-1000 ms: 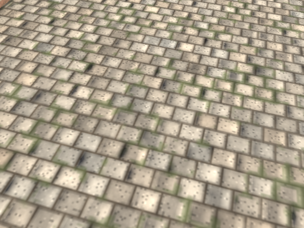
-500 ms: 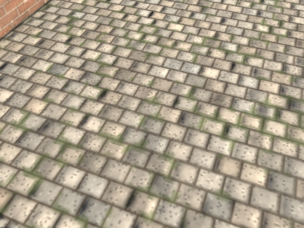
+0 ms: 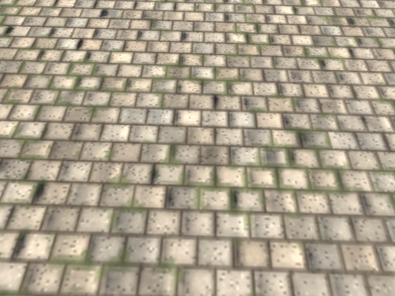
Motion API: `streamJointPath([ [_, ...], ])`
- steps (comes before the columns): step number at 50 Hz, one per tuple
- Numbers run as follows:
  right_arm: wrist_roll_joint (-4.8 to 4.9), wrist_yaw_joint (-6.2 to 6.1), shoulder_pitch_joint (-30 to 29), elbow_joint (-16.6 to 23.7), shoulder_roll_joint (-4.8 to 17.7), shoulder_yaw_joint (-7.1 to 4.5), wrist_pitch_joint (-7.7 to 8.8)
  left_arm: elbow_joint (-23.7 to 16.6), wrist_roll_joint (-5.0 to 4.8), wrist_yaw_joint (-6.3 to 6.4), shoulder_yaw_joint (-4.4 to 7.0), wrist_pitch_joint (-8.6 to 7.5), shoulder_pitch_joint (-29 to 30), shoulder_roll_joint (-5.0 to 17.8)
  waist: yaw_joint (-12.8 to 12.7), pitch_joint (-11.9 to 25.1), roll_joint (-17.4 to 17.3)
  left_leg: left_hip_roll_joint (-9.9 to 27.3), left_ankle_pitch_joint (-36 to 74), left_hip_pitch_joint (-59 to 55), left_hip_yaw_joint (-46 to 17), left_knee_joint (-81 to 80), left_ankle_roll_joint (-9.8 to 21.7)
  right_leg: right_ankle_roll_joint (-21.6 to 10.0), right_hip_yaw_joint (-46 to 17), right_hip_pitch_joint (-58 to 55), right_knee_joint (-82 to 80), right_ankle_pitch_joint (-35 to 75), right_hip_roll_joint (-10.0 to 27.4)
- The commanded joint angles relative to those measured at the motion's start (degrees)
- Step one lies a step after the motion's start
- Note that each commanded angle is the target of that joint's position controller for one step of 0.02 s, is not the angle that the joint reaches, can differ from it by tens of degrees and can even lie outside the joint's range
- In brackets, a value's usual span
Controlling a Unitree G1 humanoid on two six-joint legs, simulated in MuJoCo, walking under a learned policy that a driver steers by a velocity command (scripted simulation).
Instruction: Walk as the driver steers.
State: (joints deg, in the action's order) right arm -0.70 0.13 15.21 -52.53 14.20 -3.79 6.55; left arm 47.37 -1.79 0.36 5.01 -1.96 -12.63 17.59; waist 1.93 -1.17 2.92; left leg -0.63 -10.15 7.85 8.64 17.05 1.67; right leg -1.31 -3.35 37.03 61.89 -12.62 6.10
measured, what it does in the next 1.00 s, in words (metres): walks ahead, turning right: right foot, then left foot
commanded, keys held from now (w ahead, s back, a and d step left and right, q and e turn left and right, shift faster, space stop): w+e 0.58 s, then w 0.42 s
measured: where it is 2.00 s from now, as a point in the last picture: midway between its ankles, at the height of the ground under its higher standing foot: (270, 212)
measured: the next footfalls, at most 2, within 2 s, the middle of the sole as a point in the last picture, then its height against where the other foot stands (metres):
right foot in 0.28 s outside the picture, level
left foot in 0.78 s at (217, 254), level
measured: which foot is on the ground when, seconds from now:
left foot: down 0.00-0.28, up 0.30-0.76, down 0.78-1.00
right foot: up 0.00-0.26, down 0.28-0.80, up 0.82-1.00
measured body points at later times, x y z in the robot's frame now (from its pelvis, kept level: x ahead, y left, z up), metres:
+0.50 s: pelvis +0.26 -0.09 +0.00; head +0.29 -0.12 +0.45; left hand +0.42 +0.15 -0.11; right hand +0.35 -0.40 -0.11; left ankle +0.36 +0.08 -0.67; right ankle +0.26 -0.15 -0.75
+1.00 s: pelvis +0.55 -0.14 +0.00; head +0.57 -0.14 +0.45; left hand +0.78 +0.05 -0.11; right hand +0.49 -0.41 -0.12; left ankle +0.60 -0.06 -0.75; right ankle +0.49 -0.27 -0.67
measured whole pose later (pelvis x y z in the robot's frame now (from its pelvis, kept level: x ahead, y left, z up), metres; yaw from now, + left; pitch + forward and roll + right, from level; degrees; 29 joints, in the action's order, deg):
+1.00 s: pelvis +0.55 -0.14 +0.00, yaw -26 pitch +1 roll +1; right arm -0.2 1.6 16.7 -46.6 14.7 -3.2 5.8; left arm 42.2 -0.6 0.1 3.3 -3.4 -14.1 16.2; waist 1.6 -1.0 2.3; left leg -3.6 -9.5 12.6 1.7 20.5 3.3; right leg -1.3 -2.9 31.9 61.6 -18.0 3.3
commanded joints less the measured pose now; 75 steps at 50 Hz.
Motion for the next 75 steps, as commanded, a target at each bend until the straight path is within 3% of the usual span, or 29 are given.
streamJointPath([
  [1,-0.05,-0.68,-3.0,3.3,8.3,-1.90,0.70,-4.1,0.31,-0.68,-0.19,0.00,-0.2,0.0,-1.6,-0.9,-6.3,16.3,12.5,-2.1,-7.6,-10.0,8.7,0.6,-2.0,4.3,-6.6,7.4,2.3],
  [9,1.70,-1.23,1.8,2.0,11.8,-3.15,-1.62,-10.4,0.41,-3.55,-0.88,-0.23,12.9,0.2,1.8,-4.3,-5.8,18.3,17.1,-11.3,1.3,-6.5,6.1,-2.3,5.2,2.9,-23.3,8.6,-0.1],
  [11,2.09,-1.35,1.0,2.4,13.4,-3.59,-2.39,-11.2,0.44,-3.85,-0.09,0.00,11.5,1.8,-0.3,-2.1,-7.4,18.4,32.9,-13.1,3.2,-0.3,4.9,-4.4,8.2,-2.6,-24.3,3.1,-3.2],
  [13,2.54,-1.54,-0.6,3.1,14.3,-3.75,-3.38,-8.6,0.16,-3.55,2.30,0.21,-0.6,5.6,-7.7,5.0,-7.5,16.1,46.5,-10.3,5.8,17.4,2.8,-7.6,11.4,-19.7,-28.0,2.9,-8.8],
  [14,1.75,-1.72,0.1,3.7,12.9,-3.09,-3.27,-5.7,0.11,-2.49,4.59,0.63,-10.8,10.0,-11.9,10.3,-4.1,13.9,36.2,1.4,6.2,33.3,0.1,-10.1,6.3,-37.4,-29.4,4.7,-8.1],
  [15,-0.85,-1.16,4.0,7.0,4.2,-0.51,-2.11,-5.3,-0.33,-1.62,5.77,0.62,-11.0,17.2,-6.0,13.0,12.3,4.0,-15.9,27.3,4.1,54.4,-3.6,-18.7,-23.6,-55.2,-33.6,-0.7,7.1],
  [16,1.21,-0.45,1.2,8.6,6.2,-0.16,0.60,-7.9,0.59,-2.03,4.54,-0.50,-12.3,15.2,-7.7,23.2,8.4,-0.8,-25.7,35.4,-11.4,63.9,-3.4,-24.5,-46.2,-60.7,-44.2,-9.5,13.9],
  [17,3.57,0.03,-5.4,10.3,9.6,-1.04,1.95,-7.2,1.11,-2.40,3.31,-1.43,-11.0,10.9,-9.2,16.1,3.5,2.0,-20.1,41.5,-13.6,64.2,-1.9,-21.0,-39.2,-57.7,-46.2,-5.6,12.7],
  [20,0.87,-0.74,-4.5,9.0,10.3,-1.62,2.02,-9.3,1.24,-2.13,1.38,-2.21,-0.2,5.0,-2.2,6.0,-1.6,8.1,-9.2,31.6,-13.9,51.0,-0.9,-15.9,-21.0,-35.0,-46.4,9.9,6.0],
  [25,-0.35,-0.76,-8.2,11.4,7.2,-1.17,-0.54,-9.0,0.91,-0.46,1.90,-2.59,-2.3,7.3,-1.5,2.6,-1.7,6.8,0.0,28.8,-12.1,37.0,-4.5,-15.7,-13.8,-25.8,-49.8,18.5,2.5],
  [29,0.15,-0.02,-16.3,14.0,5.3,-0.30,-0.18,-8.0,0.53,0.46,1.92,-1.91,-5.7,7.3,-4.7,0.8,1.0,3.2,14.1,25.5,-11.6,20.2,-4.9,-12.1,-11.0,-23.7,-48.8,12.4,-1.0],
  [34,0.85,1.60,-21.0,16.0,6.2,-0.16,0.93,-5.5,0.48,0.56,1.38,-1.65,-10.4,6.1,-7.2,-0.2,2.1,2.2,16.0,24.2,-11.6,12.2,-2.8,-11.0,-14.2,-30.2,-45.0,10.1,2.3],
  [37,0.90,1.92,-19.2,16.2,7.8,-0.70,1.53,-4.7,0.81,0.81,1.54,-0.96,-10.7,6.8,-5.9,-0.2,4.0,1.5,8.0,22.5,-10.5,10.1,-0.3,-10.1,-17.0,-35.7,-41.1,17.3,4.6],
  [39,0.37,1.46,-9.2,13.8,10.3,-2.09,1.95,-5.4,0.98,0.65,1.01,-0.73,-8.7,5.7,-0.6,5.7,3.9,0.9,9.2,7.8,-9.2,7.7,3.1,-7.9,-14.2,-34.9,-30.4,31.5,0.8],
  [40,-0.43,1.14,0.4,12.8,13.1,-2.82,1.99,-6.8,1.75,0.57,0.05,-0.85,-7.5,4.0,3.8,14.1,-0.1,9.0,11.7,-7.9,-17.6,10.4,7.3,-5.8,-11.0,-26.8,-15.9,24.5,-2.5],
  [41,-0.61,1.39,7.8,10.2,17.1,-4.20,1.28,-6.6,0.41,0.45,-1.08,-1.57,-16.1,0.0,1.9,22.1,-17.1,21.0,0.6,-29.2,-42.2,7.2,17.0,-0.9,-5.5,-4.9,5.0,-4.5,-11.5],
  [42,1.23,1.87,8.6,9.5,12.2,-2.98,0.99,-6.0,-0.03,0.38,-0.96,-2.13,-15.4,3.3,2.8,19.7,-17.2,23.0,-11.5,-29.5,-52.3,0.9,16.7,-0.8,-8.5,4.0,11.3,-20.4,-10.5],
  [43,1.74,1.64,5.1,10.0,9.1,-2.04,0.62,-6.9,-0.48,0.17,-0.06,-2.28,-9.0,6.7,3.4,10.4,-11.2,21.2,-15.7,-21.9,-45.1,-0.3,14.2,-1.0,-8.1,7.9,13.9,-16.2,-7.5],
  [45,0.70,1.43,-1.0,10.9,7.1,-1.00,-0.25,-8.8,1.03,-0.02,-0.19,-2.59,-2.0,5.8,0.8,1.7,-4.8,16.7,-7.4,-7.2,-33.9,-3.5,12.3,-0.9,-3.8,6.0,8.2,-8.6,-2.9],
  [49,0.65,1.30,-1.5,10.0,7.4,-0.74,0.31,-8.4,1.29,-0.23,-0.74,-2.04,-3.5,2.1,-2.1,1.4,-8.0,13.2,6.1,0.8,-24.2,-7.7,12.4,0.4,-1.2,0.2,-1.1,-4.2,0.3],
  [54,1.61,0.55,1.7,8.3,10.2,-1.40,-0.46,-11.0,1.74,-0.57,-1.91,-2.73,5.9,0.0,0.6,0.1,-6.5,10.7,12.7,1.6,-16.2,-9.2,10.8,1.8,1.2,-1.6,-19.7,10.7,-0.2],
  [60,2.37,-0.11,7.4,6.0,11.3,-1.60,-2.41,-13.5,1.06,-2.07,-1.39,-4.20,13.8,1.7,2.0,-1.4,-7.6,12.3,13.2,-2.6,-19.3,-3.4,8.7,1.5,1.0,-7.1,-32.6,13.3,-4.2],
  [63,2.13,-0.76,6.0,6.7,11.1,-1.57,-3.39,-11.0,2.53,-1.70,0.47,-5.11,4.2,5.6,-3.8,5.1,-8.3,8.3,25.6,-2.4,-18.2,10.5,4.0,-1.7,2.3,-23.8,-38.5,18.3,-5.5],
  [64,1.06,-0.84,4.5,9.0,8.6,-0.64,-3.09,-10.2,3.75,-1.06,1.49,-5.17,-3.2,9.5,-6.9,12.9,-4.5,4.4,15.5,6.4,-16.0,23.7,1.1,-5.0,-3.8,-39.1,-33.9,34.8,2.8],
  [65,0.15,-0.74,12.9,9.3,2.7,1.15,-2.64,-10.2,4.43,-0.46,2.04,-3.87,-6.8,12.8,-4.8,22.2,11.1,-2.3,-24.1,25.2,-11.4,44.1,-3.1,-13.6,-19.6,-58.8,-29.4,53.6,19.7],
  [66,1.75,-0.80,14.8,9.1,6.9,0.45,-2.53,-10.6,3.37,-0.61,1.54,-2.73,-7.8,10.4,-6.1,28.9,12.8,-1.4,-31.2,28.9,-16.3,53.5,-3.8,-16.6,-27.1,-58.7,-32.6,45.0,21.6],
  [67,2.84,-1.05,9.9,9.5,10.5,-0.87,-3.14,-10.8,2.87,-0.44,0.71,-2.06,-5.4,7.3,-6.5,21.5,7.2,0.9,-27.6,32.8,-15.8,56.9,-4.4,-14.6,-20.3,-52.8,-34.5,40.6,18.2],
  [69,1.99,-1.66,5.6,10.4,9.7,-1.30,-5.11,-10.3,2.21,-0.19,-0.58,-1.50,1.1,3.6,-3.7,11.3,3.1,4.1,-21.4,32.6,-13.0,54.6,-5.6,-12.4,-10.7,-39.0,-38.1,36.5,13.5],
  [75,1.32,-1.71,4.1,13.6,5.9,-1.21,-9.14,-8.8,3.11,0.30,0.68,-1.96,9.3,6.0,0.7,6.2,4.2,6.2,-8.5,20.5,-10.3,40.8,-5.7,-12.6,2.0,-21.6,-47.4,25.8,11.7],
])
